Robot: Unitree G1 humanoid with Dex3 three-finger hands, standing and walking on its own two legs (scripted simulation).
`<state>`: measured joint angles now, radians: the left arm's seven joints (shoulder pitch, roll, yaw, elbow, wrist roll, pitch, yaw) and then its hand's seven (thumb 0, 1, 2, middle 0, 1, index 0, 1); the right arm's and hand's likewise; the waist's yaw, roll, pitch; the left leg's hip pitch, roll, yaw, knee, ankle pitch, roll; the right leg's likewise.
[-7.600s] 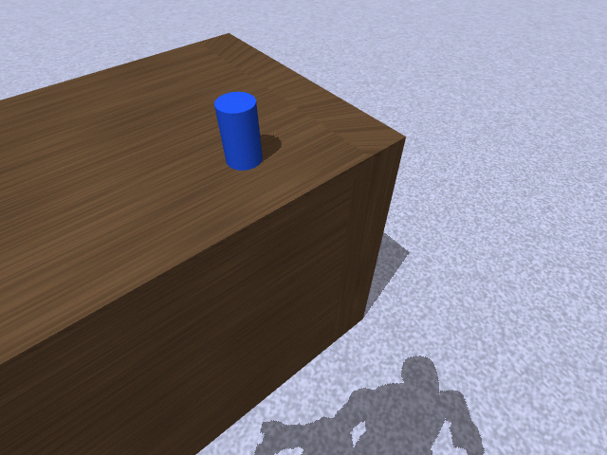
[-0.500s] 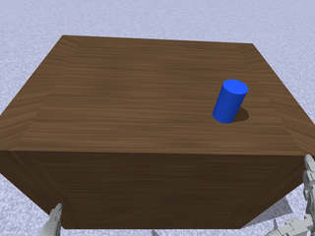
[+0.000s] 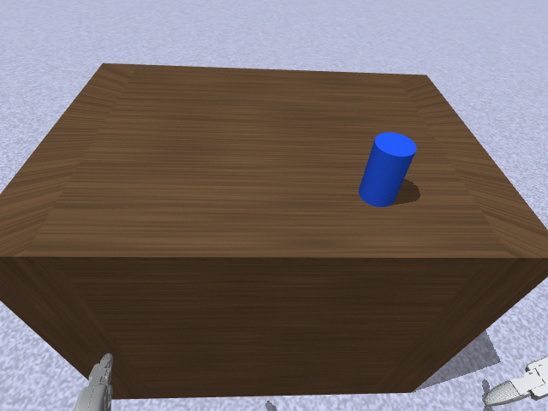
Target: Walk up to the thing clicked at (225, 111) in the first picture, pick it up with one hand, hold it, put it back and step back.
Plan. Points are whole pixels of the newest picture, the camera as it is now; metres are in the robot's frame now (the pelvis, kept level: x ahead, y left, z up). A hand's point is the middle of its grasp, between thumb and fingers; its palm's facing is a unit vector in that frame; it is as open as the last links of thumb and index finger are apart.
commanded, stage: rise first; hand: right
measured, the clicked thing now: (385, 170) +0.51 -0.21 +0.08
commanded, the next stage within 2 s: go down in 0.52 s
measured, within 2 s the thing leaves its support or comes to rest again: neither
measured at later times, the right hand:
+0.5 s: hand out of the picture +0.19 -0.27 +0.17, palm faces +0.45 +0.77 -0.46, open 17.6 cm
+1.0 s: hand out of the picture +0.22 -0.29 +0.18, palm faces +0.44 +0.81 -0.39, open 17.3 cm
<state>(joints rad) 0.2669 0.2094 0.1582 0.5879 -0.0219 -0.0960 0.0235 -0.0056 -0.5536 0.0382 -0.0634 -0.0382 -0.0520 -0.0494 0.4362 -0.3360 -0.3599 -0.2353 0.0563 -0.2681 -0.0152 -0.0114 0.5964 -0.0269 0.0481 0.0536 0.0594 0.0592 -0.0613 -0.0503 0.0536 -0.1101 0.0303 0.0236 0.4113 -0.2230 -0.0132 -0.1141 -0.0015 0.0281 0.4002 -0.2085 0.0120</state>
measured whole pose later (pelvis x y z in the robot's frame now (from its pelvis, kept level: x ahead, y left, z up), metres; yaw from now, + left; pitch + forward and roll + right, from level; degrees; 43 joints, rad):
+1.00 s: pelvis -0.01 +0.00 +0.00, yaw +0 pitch -4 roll +0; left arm 0.19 0.21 0.15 0.69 -0.01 -0.10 0.06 -0.01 -0.52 0.04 -0.06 -0.04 -0.05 -0.04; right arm 0.22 -0.38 -0.50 -0.10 0.09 -0.34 0.08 -0.01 0.51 -0.04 0.05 0.05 0.07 0.05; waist -0.04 -0.03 0.03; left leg -0.14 0.03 0.03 0.43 -0.22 -0.01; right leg -0.15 -0.01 0.03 0.42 -0.21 0.02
